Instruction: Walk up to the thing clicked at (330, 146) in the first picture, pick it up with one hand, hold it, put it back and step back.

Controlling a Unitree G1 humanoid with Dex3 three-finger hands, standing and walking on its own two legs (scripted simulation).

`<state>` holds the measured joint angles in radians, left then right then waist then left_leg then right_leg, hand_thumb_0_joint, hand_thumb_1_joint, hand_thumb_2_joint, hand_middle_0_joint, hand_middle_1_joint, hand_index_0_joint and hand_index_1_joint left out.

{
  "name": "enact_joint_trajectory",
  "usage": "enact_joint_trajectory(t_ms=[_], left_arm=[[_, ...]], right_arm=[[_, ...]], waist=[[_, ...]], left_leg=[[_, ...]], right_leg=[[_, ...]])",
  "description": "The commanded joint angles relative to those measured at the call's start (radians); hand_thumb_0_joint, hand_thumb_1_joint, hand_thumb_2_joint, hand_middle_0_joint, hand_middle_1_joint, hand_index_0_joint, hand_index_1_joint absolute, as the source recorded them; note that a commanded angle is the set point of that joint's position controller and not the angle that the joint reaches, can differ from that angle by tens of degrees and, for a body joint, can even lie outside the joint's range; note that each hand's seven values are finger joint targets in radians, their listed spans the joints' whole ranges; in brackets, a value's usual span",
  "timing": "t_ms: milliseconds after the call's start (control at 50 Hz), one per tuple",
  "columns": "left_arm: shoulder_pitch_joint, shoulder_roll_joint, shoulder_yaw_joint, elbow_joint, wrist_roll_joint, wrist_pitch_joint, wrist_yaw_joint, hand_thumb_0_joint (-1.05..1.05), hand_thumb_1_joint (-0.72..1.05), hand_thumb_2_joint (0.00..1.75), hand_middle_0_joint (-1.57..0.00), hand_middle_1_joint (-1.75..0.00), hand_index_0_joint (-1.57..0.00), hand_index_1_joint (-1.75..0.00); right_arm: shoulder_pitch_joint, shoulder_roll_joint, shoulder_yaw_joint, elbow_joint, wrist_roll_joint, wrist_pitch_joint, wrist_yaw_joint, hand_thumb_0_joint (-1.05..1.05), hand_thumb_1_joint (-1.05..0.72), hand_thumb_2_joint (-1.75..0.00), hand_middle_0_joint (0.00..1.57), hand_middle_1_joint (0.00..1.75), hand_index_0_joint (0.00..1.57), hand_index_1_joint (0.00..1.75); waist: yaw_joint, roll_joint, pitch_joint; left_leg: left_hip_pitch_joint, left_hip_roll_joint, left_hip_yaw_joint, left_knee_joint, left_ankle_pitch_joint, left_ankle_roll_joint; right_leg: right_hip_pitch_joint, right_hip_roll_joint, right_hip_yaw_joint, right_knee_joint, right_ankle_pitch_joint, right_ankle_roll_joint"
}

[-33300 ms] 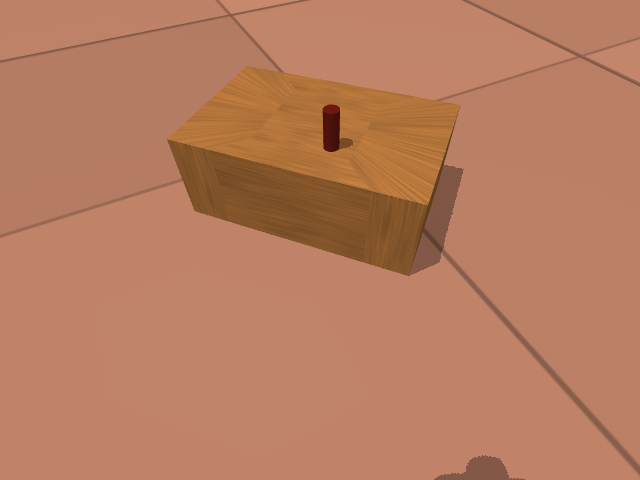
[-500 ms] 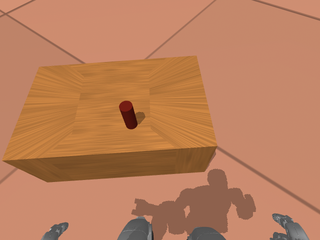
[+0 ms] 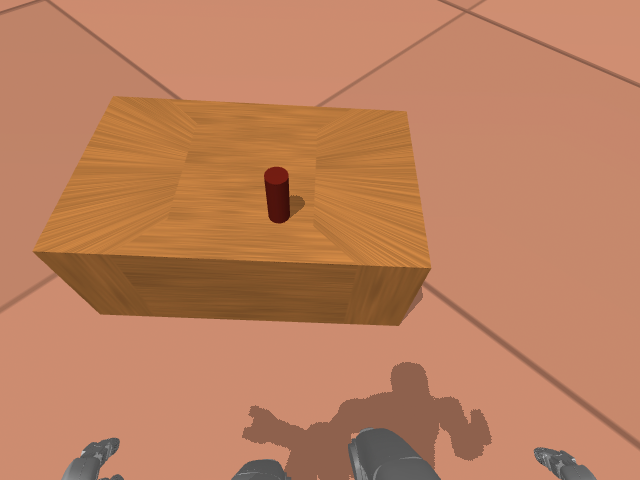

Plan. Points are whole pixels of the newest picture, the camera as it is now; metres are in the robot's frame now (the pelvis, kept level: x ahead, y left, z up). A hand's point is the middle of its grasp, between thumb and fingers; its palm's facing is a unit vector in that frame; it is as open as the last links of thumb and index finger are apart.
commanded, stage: step back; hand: left
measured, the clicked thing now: (277, 196) +0.76 +0.12 -0.30
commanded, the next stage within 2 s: none
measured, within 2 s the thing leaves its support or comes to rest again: neither
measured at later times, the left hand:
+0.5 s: hand out of the picture -0.05 +0.24 -0.13, palm faces -0.01 -0.89 -0.45, open 7.4 cm
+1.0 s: hand out of the picture -0.27 +0.21 -0.14, palm faces -0.04 -0.91 -0.42, open 7.4 cm
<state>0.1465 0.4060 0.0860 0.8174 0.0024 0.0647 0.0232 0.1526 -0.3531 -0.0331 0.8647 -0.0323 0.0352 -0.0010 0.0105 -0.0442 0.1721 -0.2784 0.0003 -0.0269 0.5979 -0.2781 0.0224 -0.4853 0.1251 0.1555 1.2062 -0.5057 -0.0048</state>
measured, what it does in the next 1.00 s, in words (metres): walks backwards: right foot, then left foot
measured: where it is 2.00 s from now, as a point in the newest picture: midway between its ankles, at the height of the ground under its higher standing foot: outside the picture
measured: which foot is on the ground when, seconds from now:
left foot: down 0.00-0.26, up 0.28-0.54, down 0.56-0.92, up 0.94-1.00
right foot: up 0.00-0.20, down 0.22-0.58, up 0.60-0.88, down 0.90-1.00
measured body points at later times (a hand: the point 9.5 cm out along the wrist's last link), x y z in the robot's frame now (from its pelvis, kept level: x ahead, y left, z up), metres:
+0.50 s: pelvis -0.16 -0.03 -0.01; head -0.10 -0.05 +0.44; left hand -0.05 +0.29 -0.10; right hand -0.07 -0.35 -0.14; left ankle -0.18 +0.10 -0.69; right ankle -0.12 -0.15 -0.73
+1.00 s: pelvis -0.34 -0.06 -0.01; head -0.29 -0.08 +0.44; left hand -0.27 +0.26 -0.12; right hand -0.21 -0.37 -0.13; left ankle -0.27 +0.09 -0.68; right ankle -0.35 -0.16 -0.73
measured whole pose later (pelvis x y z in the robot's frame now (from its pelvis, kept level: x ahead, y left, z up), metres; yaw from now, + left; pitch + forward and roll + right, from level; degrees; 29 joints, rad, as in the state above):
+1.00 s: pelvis -0.34 -0.06 -0.01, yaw -3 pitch -2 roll +1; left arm 0.21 0.36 0.05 0.90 0.03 0.03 0.01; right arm 0.09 -0.41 -0.05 0.84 -0.01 0.09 -0.02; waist 0.04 0.04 0.15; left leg -0.53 -0.07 -0.15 1.01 -0.47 -0.01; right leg -0.26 0.01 0.02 0.67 -0.36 -0.03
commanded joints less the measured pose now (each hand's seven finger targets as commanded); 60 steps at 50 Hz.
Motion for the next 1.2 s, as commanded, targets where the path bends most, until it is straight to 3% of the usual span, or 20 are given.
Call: enact_joint_trajectory(t_ms=[0, 80, 180, 220, 240, 320, 440, 500, 540, 580, 600, 660, 800, 840, 880, 900, 920, 980, 1080, 1180], left_arm=[[0.060, 0.161, 0.053, -0.066, 0.015, -0.032, -0.001, 0.00, 0.90, 0.90, -0.20, -0.30, -0.20, -0.30], [0.047, 0.150, 0.042, -0.076, 0.015, -0.035, -0.007, 0.00, 0.90, 0.90, -0.20, -0.30, -0.20, -0.30], [0.221, 0.150, 0.047, 0.022, 0.023, -0.046, -0.013, 0.00, 0.90, 0.90, -0.20, -0.30, -0.20, -0.30], [0.180, 0.284, 0.087, -0.006, 0.045, -0.054, -0.016, 0.00, 0.90, 0.90, -0.20, -0.30, -0.20, -0.30], [0.101, 0.377, 0.099, -0.048, 0.045, -0.051, -0.013, 0.00, 0.90, 0.90, -0.20, -0.30, -0.20, -0.30], [-0.091, 0.234, 0.065, -0.095, 0.042, -0.060, 0.005, 0.00, 0.90, 0.90, -0.20, -0.30, -0.20, -0.30], [0.057, 0.215, 0.057, -0.082, 0.038, -0.047, 0.023, 0.00, 0.90, 0.90, -0.20, -0.30, -0.20, -0.30], [0.011, 0.230, 0.049, -0.099, 0.021, -0.035, 0.016, 0.00, 0.90, 0.90, -0.20, -0.30, -0.20, -0.30], [-0.009, 0.198, 0.031, -0.113, 0.015, -0.023, 0.010, 0.00, 0.90, 0.90, -0.20, -0.30, -0.20, -0.30], [-0.074, 0.187, 0.040, -0.122, 0.003, -0.020, 0.021, 0.00, 0.90, 0.90, -0.20, -0.30, -0.20, -0.30], [-0.082, 0.199, 0.045, -0.111, 0.017, -0.016, 0.027, 0.00, 0.90, 0.90, -0.20, -0.30, -0.20, -0.30], [0.027, 0.186, 0.045, -0.046, -0.003, -0.014, 0.014, 0.00, 0.90, 0.90, -0.20, -0.30, -0.20, -0.30], [0.042, 0.151, 0.028, -0.026, 0.017, -0.046, -0.003, 0.00, 0.90, 0.90, -0.20, -0.30, -0.20, -0.30], [0.141, 0.147, 0.028, 0.028, 0.022, -0.054, -0.001, 0.00, 0.90, 0.90, -0.20, -0.30, -0.20, -0.30], [0.142, 0.272, 0.063, 0.027, 0.046, -0.065, 0.002, 0.00, 0.90, 0.90, -0.20, -0.30, -0.20, -0.30], [0.081, 0.383, 0.088, -0.007, 0.047, -0.060, 0.003, 0.00, 0.90, 0.90, -0.20, -0.30, -0.20, -0.30], [0.025, 0.367, 0.084, -0.032, 0.038, -0.068, 0.010, 0.00, 0.90, 0.90, -0.20, -0.30, -0.20, -0.30], [-0.092, 0.233, 0.050, -0.044, 0.044, -0.077, 0.019, 0.00, 0.90, 0.90, -0.20, -0.30, -0.20, -0.30], [0.070, 0.243, 0.061, -0.004, 0.049, -0.081, 0.013, 0.00, 0.90, 0.90, -0.20, -0.30, -0.20, -0.30], [-0.008, 0.249, 0.045, -0.006, 0.038, -0.069, -0.006, 0.00, 0.90, 0.90, -0.20, -0.30, -0.20, -0.30]], right_arm=[[-0.026, -0.248, -0.078, -0.101, 0.002, -0.035, -0.024, 0.00, -0.90, -0.90, 0.20, 0.30, 0.20, 0.30], [0.015, -0.283, -0.092, -0.111, 0.000, -0.025, -0.024, 0.00, -0.90, -0.90, 0.20, 0.30, 0.20, 0.30], [-0.070, -0.306, -0.092, -0.137, 0.013, 0.007, -0.017, 0.00, -0.90, -0.90, 0.20, 0.30, 0.20, 0.30], [-0.055, -0.211, -0.067, -0.156, 0.033, 0.008, -0.015, 0.00, -0.90, -0.90, 0.20, 0.30, 0.20, 0.30], [-0.113, -0.222, -0.074, -0.158, 0.027, 0.010, -0.034, 0.00, -0.90, -0.90, 0.20, 0.30, 0.20, 0.30], [0.018, -0.238, -0.074, -0.090, 0.041, 0.000, -0.034, 0.00, -0.90, -0.90, 0.20, 0.30, 0.20, 0.30], [-0.018, -0.205, -0.058, -0.109, 0.017, -0.013, -0.031, 0.00, -0.90, -0.90, 0.20, 0.30, 0.20, 0.30], [0.065, -0.203, -0.066, -0.074, 0.016, -0.019, -0.023, 0.00, -0.90, -0.90, 0.20, 0.30, 0.20, 0.30], [0.106, -0.247, -0.085, -0.049, 0.003, -0.021, -0.025, 0.00, -0.90, -0.90, 0.20, 0.30, 0.20, 0.30], [0.041, -0.424, -0.113, -0.080, 0.004, -0.017, -0.011, 0.00, -0.90, -0.90, 0.20, 0.30, 0.20, 0.30], [0.006, -0.402, -0.116, -0.079, -0.006, -0.022, -0.014, 0.00, -0.90, -0.90, 0.20, 0.30, 0.20, 0.30], [-0.096, -0.288, -0.074, -0.094, -0.006, -0.022, -0.026, 0.00, -0.90, -0.90, 0.20, 0.30, 0.20, 0.30], [-0.015, -0.287, -0.080, -0.091, -0.002, 0.006, -0.017, 0.00, -0.90, -0.90, 0.20, 0.30, 0.20, 0.30], [-0.061, -0.307, -0.080, -0.099, 0.013, 0.023, -0.014, 0.00, -0.90, -0.90, 0.20, 0.30, 0.20, 0.30], [-0.055, -0.199, -0.049, -0.118, 0.023, 0.021, -0.009, 0.00, -0.90, -0.90, 0.20, 0.30, 0.20, 0.30], [-0.117, -0.201, -0.059, -0.141, 0.022, 0.024, -0.027, 0.00, -0.90, -0.90, 0.20, 0.30, 0.20, 0.30], [-0.106, -0.240, -0.079, -0.129, 0.022, 0.031, -0.032, 0.00, -0.90, -0.90, 0.20, 0.30, 0.20, 0.30], [0.003, -0.232, -0.069, -0.069, 0.029, 0.019, -0.027, 0.00, -0.90, -0.90, 0.20, 0.30, 0.20, 0.30], [-0.051, -0.217, -0.061, -0.071, 0.003, -0.003, -0.015, 0.00, -0.90, -0.90, 0.20, 0.30, 0.20, 0.30], [0.076, -0.209, -0.077, 0.033, 0.003, -0.028, 0.001, 0.00, -0.90, -0.90, 0.20, 0.30, 0.20, 0.30]], waist=[[-0.010, 0.187, -0.179], [-0.048, 0.232, -0.223], [0.028, 0.246, -0.284], [0.020, -0.103, -0.190], [0.079, -0.257, -0.141], [-0.040, -0.102, -0.120], [0.060, -0.140, -0.197], [0.021, -0.144, -0.247], [-0.007, -0.061, -0.252], [-0.054, 0.288, -0.226], [-0.044, 0.222, -0.186], [0.040, 0.153, -0.145], [-0.025, 0.258, -0.253], [0.025, 0.254, -0.299], [0.020, -0.060, -0.226], [0.083, -0.232, -0.179], [0.054, -0.162, -0.116], [-0.035, -0.043, -0.148], [0.073, -0.108, -0.180], [-0.005, -0.135, -0.161]], left_leg=[[0.181, 0.239, -0.191, -0.157, 0.463, 0.223], [0.216, 0.261, -0.191, -0.131, 0.443, 0.243], [0.031, 0.208, -0.136, -0.042, 0.269, 0.135], [-0.309, -0.042, -0.065, 0.208, -0.172, -0.001], [-0.252, -0.096, -0.095, 0.467, -0.350, -0.030], [-0.191, -0.116, -0.141, 0.649, -0.200, -0.031], [-0.217, -0.047, -0.047, 0.254, -0.262, -0.040], [-0.057, -0.040, 0.035, -0.016, -0.123, -0.020], [0.104, 0.038, -0.070, -0.185, 0.110, 0.026], [-0.027, 0.410, -0.521, -0.272, 0.359, 0.281], [-0.092, 0.414, -0.504, -0.270, 0.329, 0.300], [-0.080, 0.266, -0.218, -0.199, 0.380, 0.210], [0.187, 0.229, -0.180, -0.081, 0.453, 0.197], [0.115, 0.207, -0.145, -0.023, 0.383, 0.151], [-0.266, 0.002, -0.082, 0.176, -0.051, 0.018], [-0.263, -0.096, -0.106, 0.415, -0.340, -0.025], [-0.228, -0.048, -0.212, 0.584, -0.340, -0.036], [-0.193, -0.096, -0.157, 0.654, -0.196, -0.036], [-0.271, -0.029, -0.071, 0.319, -0.248, -0.053], [0.147, -0.026, 0.047, -0.186, -0.109, 0.000]], right_leg=[[-0.031, -0.036, 0.006, -0.015, 0.004, 0.043], [0.053, -0.072, -0.059, -0.271, -0.024, 0.051], [0.357, -0.101, -0.176, -0.765, 0.241, -0.012], [0.386, -0.365, 0.252, -0.845, 0.229, -0.127], [0.116, -0.564, 0.439, -0.941, 0.237, -0.297], [0.124, -0.364, 0.066, -0.775, 0.554, -0.197], [0.443, -0.382, 0.061, -0.661, 0.774, -0.201], [0.412, -0.358, 0.040, -0.591, 0.743, -0.172], [0.225, -0.310, 0.019, -0.516, 0.549, -0.098], [0.067, -0.051, -0.088, -0.123, -0.160, -0.006], [0.075, -0.049, 0.023, 0.015, -0.157, -0.011], [0.060, -0.035, 0.018, 0.106, -0.015, -0.009], [0.153, -0.099, -0.145, -0.530, 0.023, 0.022], [0.314, -0.089, -0.201, -0.796, 0.227, -0.002], [0.416, -0.318, 0.175, -0.840, 0.273, -0.077], [0.175, -0.557, 0.403, -0.914, 0.329, -0.274], [0.042, -0.603, 0.432, -0.936, 0.334, -0.316], [0.141, -0.383, 0.054, -0.762, 0.554, -0.206], [0.414, -0.382, 0.110, -0.769, 0.208, -0.198], [0.136, -0.356, 0.056, -0.773, -0.015, -0.136]])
